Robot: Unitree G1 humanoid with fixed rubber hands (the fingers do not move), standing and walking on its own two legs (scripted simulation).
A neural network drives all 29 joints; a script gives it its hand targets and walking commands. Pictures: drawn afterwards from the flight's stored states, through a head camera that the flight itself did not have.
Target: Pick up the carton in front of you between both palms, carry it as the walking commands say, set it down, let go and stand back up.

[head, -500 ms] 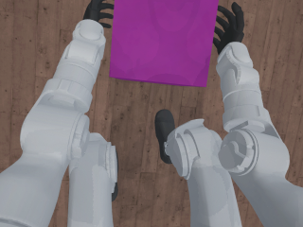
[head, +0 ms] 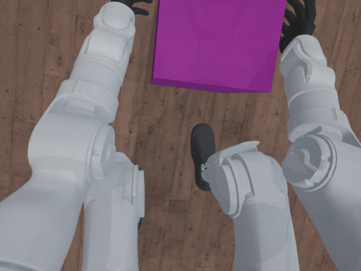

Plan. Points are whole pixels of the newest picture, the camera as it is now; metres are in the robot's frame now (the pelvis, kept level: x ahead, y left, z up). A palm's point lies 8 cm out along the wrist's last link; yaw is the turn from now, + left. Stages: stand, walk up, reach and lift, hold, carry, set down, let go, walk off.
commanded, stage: set down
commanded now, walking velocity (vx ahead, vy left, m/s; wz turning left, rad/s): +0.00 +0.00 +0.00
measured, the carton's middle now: (203, 41) +0.52 -0.10 -0.25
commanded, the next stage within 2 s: let go in 1.72 s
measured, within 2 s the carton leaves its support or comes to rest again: neither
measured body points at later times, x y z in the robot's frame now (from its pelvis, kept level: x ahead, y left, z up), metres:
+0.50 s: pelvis +0.00 +0.00 +0.00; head +0.37 +0.04 +0.25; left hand +0.56 +0.07 -0.21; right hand +0.50 -0.26 -0.16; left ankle +0.07 +0.09 -0.35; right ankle +0.17 -0.14 -0.35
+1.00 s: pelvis +0.00 -0.01 +0.05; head +0.35 -0.02 +0.33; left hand +0.60 +0.10 -0.09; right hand +0.47 -0.26 -0.10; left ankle +0.07 +0.09 -0.35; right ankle +0.17 -0.14 -0.35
